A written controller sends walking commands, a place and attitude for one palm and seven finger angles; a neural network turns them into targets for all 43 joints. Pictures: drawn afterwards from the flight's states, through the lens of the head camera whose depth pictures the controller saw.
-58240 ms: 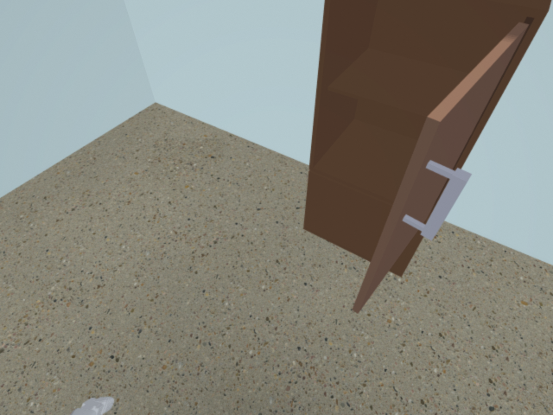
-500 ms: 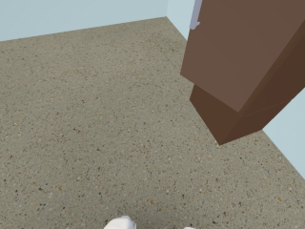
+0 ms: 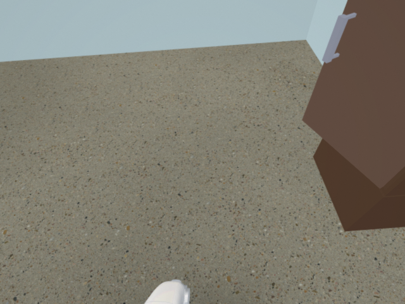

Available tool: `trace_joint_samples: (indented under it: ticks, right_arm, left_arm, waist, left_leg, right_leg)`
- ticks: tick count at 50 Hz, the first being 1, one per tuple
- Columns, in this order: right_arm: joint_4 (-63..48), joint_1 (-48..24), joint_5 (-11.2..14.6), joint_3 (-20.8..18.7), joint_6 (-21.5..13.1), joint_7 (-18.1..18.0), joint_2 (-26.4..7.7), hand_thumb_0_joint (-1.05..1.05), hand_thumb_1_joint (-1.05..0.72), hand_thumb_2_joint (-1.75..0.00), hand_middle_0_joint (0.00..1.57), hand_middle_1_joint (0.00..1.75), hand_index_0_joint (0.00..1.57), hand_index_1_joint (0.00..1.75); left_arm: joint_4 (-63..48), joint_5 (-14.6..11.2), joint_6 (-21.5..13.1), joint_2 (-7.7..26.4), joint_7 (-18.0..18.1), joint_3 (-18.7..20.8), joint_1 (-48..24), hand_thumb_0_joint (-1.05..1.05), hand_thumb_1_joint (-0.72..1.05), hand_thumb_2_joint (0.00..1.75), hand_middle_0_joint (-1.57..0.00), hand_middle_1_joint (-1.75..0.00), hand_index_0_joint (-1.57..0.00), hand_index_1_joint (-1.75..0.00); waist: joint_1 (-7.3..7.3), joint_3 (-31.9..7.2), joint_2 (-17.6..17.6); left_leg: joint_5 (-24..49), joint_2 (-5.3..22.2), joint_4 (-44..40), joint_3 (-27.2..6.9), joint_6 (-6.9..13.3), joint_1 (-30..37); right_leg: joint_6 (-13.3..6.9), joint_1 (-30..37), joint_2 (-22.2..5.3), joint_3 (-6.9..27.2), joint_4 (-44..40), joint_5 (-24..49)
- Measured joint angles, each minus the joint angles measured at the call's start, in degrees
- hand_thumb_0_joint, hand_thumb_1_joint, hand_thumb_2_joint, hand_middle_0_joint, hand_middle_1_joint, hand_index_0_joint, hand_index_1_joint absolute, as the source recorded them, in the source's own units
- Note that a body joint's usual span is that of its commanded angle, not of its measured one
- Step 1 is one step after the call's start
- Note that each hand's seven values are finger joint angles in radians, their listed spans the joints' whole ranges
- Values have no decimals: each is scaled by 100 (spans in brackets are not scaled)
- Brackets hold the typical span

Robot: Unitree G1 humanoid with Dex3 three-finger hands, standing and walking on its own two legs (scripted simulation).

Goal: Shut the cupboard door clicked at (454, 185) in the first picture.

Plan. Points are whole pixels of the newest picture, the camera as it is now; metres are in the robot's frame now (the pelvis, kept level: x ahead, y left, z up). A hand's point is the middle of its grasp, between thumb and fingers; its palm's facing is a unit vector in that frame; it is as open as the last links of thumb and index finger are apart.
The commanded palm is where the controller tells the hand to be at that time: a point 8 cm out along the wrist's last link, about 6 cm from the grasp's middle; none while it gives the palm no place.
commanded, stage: walk to a spot facing it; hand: left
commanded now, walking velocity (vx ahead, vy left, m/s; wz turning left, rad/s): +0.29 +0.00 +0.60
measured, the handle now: (339, 38) +0.88 -0.43 +0.05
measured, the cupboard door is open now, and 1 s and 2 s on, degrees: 24 24 24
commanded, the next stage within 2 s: turn to face it in 0.72 s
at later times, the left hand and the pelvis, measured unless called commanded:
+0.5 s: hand out of the picture +0.08 +0.29 -0.18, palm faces +0.31 -0.93 -0.21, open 7.4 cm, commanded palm none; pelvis +0.12 +0.09 +0.00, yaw +16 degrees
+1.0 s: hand (99, 217) +0.35 +0.31 -0.16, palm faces +0.38 -0.90 -0.22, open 7.1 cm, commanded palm none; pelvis +0.35 +0.11 +0.00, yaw +19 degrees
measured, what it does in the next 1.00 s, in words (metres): walks ahead, turning left: left foot, then right foot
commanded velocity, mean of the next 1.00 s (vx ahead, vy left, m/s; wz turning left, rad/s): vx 0.26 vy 0.00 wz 0.14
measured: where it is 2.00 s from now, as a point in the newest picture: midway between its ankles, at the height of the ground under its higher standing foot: (178, 248)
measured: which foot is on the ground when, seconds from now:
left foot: up 0.00-0.26, down 0.28-0.76, up 0.78-1.00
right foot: down 0.00-0.28, up 0.30-0.72, down 0.74-1.00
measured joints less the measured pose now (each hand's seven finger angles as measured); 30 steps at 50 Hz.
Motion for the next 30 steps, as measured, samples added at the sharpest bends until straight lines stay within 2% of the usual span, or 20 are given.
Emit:
trace_joint_samples:
  ticks: [3, 7, 10, 13, 14, 15, 17, 18, 20, 25, 30]
  right_arm:
    - [30, 16, 10, 29, -18, 51, 34, 1, -91, -90, 20, 30, 20, 30]
    - [109, -136, 17, 84, -6, 89, 77, 1, -91, -90, 20, 30, 20, 30]
    - [85, -360, 29, 144, -44, 121, 124, 1, -91, -90, 20, 30, 20, 30]
    - [-58, -606, 33, 221, -175, 137, 157, 1, -91, -90, 20, 30, 20, 30]
    - [-150, -672, 28, 251, -264, 136, 142, 1, -91, -90, 20, 30, 20, 30]
    - [-233, -745, 19, 261, -373, 114, 135, 1, -91, -90, 20, 30, 20, 30]
    - [-305, -819, 31, 307, -545, 32, 194, 1, -91, -90, 20, 30, 20, 30]
    - [-321, -789, 36, 332, -594, -16, 233, 1, -91, -90, 20, 30, 20, 30]
    - [-284, -656, 41, 370, -656, -110, 318, 1, -91, -90, 20, 30, 20, 30]
    - [110, -128, 82, 442, -737, -229, 526, 0, -91, -90, 20, 30, 20, 30]
    - [578, 473, 87, 390, -743, -282, 583, 0, -93, -90, 20, 30, 20, 30]
  left_arm:
    - [123, 10, -122, -52, -28, -5, 187, 1, 90, 89, -20, -30, -20, -30]
    - [247, 43, -253, -102, -60, 2, 438, 1, 90, 89, -20, -30, -20, -30]
    - [358, 67, -274, -71, -84, 32, 645, 0, 90, 89, -20, -30, -20, -30]
    - [475, 62, -255, 30, -116, 60, 907, 0, 90, 89, -20, -30, -20, -30]
    - [517, 47, -239, 60, -133, 66, 1022, 0, 90, 89, -20, -30, -20, -30]
    - [573, 28, -177, 89, -161, 75, 1070, 0, 90, 89, -20, -30, -20, -30]
    - [691, 31, 3, 181, -176, 90, 1014, 1, 90, 89, -20, -30, -20, -30]
    - [729, 34, 56, 217, -175, 110, 950, 1, 90, 89, -20, -30, -20, -30]
    - [733, 55, 79, 268, -197, 146, 769, 1, 90, 89, -20, -30, -20, -30]
    - [474, 62, -22, 244, -242, 140, 247, 1, 91, 89, -20, -30, -19, -30]
    - [283, 31, -67, 108, -269, 90, -288, 1, 91, 89, -20, -30, -19, -30]
  waist:
    - [30, 7, -97]
    - [175, 70, -179]
    - [329, 149, -288]
    - [482, 220, -450]
    - [502, 219, -472]
    - [486, 246, -472]
    - [486, 300, -524]
    - [482, 286, -539]
    - [460, 242, -549]
    - [387, 130, -493]
    - [225, 77, -457]
  left_leg:
    - [79, 241, -212, 136, -17, 150]
    - [-15, 440, -939, 259, 43, 389]
    - [-180, 484, -1778, 461, 141, 660]
    - [-218, 367, -2743, 715, 297, 1113]
    - [10, 320, -3101, 764, 386, 1304]
    - [412, 295, -3037, 762, 468, 1266]
    - [205, 238, -2732, 774, 561, 1275]
    - [73, 208, -2767, 768, 579, 1366]
    - [17, 130, -3067, 730, 575, 1638]
    - [209, -52, -4044, 576, 626, 2469]
    - [108, -168, -4603, 429, 583, 3212]
  right_leg:
    - [33, 262, -156, -305, -229, -9]
    - [150, 528, -331, -739, -320, -143]
    - [290, 659, -498, -1009, -202, -349]
    - [483, 690, -744, -1157, 191, -695]
    - [481, 561, -848, -1142, 602, -881]
    - [437, 283, -890, -959, 1359, -1155]
    - [295, -435, -752, -335, 2952, -1369]
    - [243, -770, -668, -148, 3489, -1247]
    - [206, -1313, -580, 29, 3946, -804]
    - [247, -2124, -477, 199, 3503, 146]
    - [190, -2312, -400, 240, 2348, 833]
